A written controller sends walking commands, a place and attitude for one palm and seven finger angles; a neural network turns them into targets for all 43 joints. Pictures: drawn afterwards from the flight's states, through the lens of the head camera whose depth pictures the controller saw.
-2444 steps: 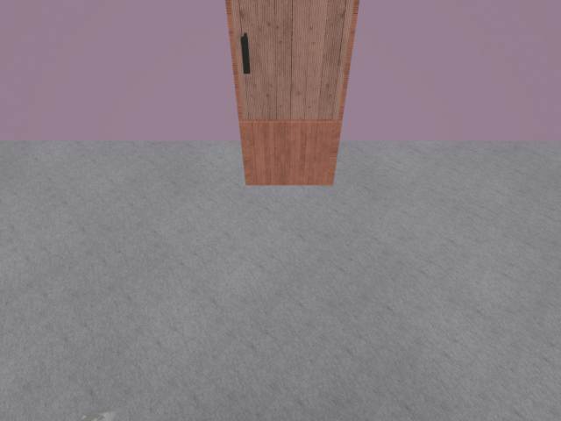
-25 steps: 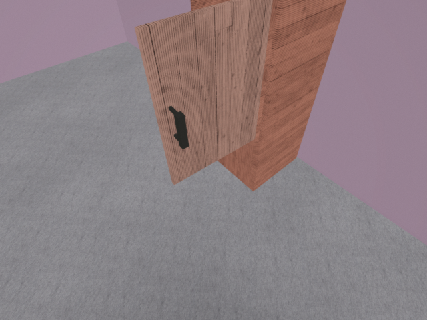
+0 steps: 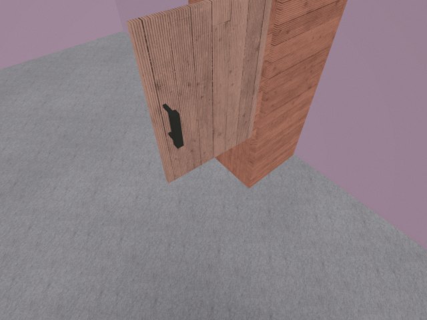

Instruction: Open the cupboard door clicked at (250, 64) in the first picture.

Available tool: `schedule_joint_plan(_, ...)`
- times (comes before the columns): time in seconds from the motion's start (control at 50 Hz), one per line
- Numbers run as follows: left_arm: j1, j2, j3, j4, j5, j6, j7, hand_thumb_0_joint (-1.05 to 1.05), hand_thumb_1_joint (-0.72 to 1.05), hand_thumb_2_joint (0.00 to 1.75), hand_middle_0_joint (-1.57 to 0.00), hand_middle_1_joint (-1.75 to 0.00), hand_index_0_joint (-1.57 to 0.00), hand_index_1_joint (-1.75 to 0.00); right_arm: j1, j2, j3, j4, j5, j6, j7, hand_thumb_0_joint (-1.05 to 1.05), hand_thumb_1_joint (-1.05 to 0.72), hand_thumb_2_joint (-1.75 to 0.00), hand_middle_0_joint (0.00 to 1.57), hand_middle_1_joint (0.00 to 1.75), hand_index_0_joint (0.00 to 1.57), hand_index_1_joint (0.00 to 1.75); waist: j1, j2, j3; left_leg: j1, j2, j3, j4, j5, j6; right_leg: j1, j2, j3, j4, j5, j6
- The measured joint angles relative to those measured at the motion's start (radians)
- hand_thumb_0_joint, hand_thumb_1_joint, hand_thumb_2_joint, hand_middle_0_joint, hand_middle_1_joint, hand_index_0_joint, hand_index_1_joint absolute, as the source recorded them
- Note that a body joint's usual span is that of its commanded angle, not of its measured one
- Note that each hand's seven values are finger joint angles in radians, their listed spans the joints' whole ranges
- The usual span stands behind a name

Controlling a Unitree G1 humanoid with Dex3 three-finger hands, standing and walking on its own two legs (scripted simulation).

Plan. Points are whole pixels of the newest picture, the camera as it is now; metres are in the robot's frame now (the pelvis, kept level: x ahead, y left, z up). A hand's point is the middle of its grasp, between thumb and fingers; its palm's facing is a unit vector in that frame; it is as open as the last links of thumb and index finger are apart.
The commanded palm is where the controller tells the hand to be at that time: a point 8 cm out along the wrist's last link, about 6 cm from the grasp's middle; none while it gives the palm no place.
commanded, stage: look to check the result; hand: left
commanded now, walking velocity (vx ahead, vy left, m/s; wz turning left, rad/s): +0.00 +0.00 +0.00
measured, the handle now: (172, 126) +0.63 +0.16 -0.05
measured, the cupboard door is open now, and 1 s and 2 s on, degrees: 86 86 86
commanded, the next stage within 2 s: stand and wait in 0.44 s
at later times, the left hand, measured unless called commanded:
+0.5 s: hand out of the picture +0.05 +0.20 -0.17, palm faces +0.01 -0.96 -0.27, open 7.4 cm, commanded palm none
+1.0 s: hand out of the picture +0.08 +0.21 -0.16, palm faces -0.01 -0.95 -0.31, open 7.4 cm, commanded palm none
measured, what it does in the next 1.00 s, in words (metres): stands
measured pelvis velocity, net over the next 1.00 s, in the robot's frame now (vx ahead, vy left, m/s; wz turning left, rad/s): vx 0.02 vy -0.01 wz -0.01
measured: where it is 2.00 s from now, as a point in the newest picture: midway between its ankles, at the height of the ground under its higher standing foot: outside the picture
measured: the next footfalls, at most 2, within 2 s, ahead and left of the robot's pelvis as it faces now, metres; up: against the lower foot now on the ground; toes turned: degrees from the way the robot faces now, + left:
none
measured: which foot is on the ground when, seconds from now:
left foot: down 0.00-1.00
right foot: down 0.00-1.00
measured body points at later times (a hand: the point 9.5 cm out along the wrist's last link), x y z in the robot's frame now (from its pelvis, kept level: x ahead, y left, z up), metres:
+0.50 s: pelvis +0.02 -0.01 +0.00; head +0.04 -0.02 +0.45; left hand +0.05 +0.25 -0.15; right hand +0.06 -0.26 -0.16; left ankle +0.03 +0.14 -0.74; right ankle -0.03 -0.09 -0.74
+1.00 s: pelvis +0.02 -0.01 +0.00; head +0.04 -0.02 +0.45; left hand +0.08 +0.26 -0.14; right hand +0.07 -0.28 -0.15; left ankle +0.03 +0.14 -0.74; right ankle -0.03 -0.09 -0.74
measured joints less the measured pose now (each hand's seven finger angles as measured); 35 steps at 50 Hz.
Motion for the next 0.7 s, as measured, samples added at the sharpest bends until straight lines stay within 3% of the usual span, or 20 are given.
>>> schedule_joint_plan(0.7, -0.075, 0.081, 0.007, -0.017, 0.0, -0.013, -0.009, 0.01, 0.91, 0.9, -0.21, -0.3, -0.2, -0.29, -0.089, -0.095, -0.002, -0.019, 0.001, -0.007, 0.004, 0.0, -0.9, -0.89, 0.2, 0.3, 0.2, 0.3, 0.004, 0.002, -0.009, 0.056, 0.011, 0.006, -0.046, -0.011, -0.015, 0.06, 0.012, 0.006, -0.06, -0.001, -0.011)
